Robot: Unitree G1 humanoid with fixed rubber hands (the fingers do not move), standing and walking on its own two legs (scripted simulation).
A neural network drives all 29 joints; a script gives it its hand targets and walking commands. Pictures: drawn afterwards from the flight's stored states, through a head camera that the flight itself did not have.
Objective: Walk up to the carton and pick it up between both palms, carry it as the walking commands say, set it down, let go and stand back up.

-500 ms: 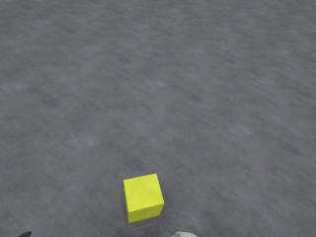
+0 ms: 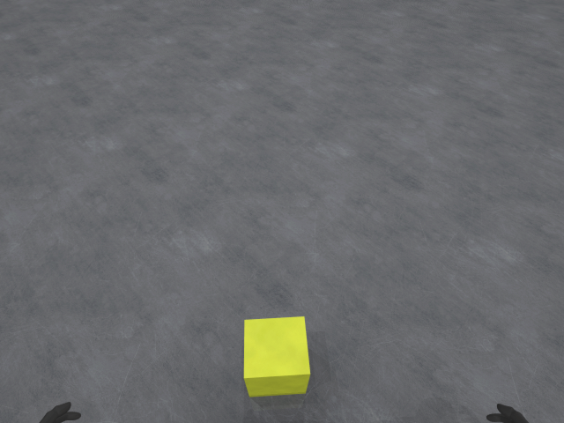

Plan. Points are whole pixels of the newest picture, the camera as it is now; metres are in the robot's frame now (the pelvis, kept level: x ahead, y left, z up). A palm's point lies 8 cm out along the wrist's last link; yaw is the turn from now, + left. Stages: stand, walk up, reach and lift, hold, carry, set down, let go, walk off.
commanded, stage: walk up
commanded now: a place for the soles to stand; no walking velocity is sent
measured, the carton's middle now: (276, 357) +0.41 +0.02 -0.63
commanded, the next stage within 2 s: stand in 1.68 s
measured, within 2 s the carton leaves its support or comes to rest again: neither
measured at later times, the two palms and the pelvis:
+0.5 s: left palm out of the picture +0.08 +0.36 -0.08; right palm out of the picture +0.13 -0.31 -0.07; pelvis +0.00 +0.01 +0.01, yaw +5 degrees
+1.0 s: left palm out of the picture +0.08 +0.35 -0.07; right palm (505, 403) +0.17 -0.30 -0.06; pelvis +0.01 +0.00 +0.02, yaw +7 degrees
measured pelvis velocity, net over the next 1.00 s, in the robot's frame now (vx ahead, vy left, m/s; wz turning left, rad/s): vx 0.01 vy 0.00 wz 0.13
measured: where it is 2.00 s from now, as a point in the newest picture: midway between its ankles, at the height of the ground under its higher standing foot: outside the picture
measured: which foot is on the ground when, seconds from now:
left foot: down 0.00-1.00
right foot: down 0.00-1.00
